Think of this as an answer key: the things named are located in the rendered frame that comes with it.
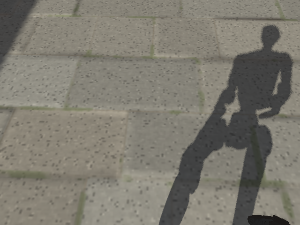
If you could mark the right robot hand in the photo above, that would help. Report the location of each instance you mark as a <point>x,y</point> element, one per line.
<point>266,220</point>

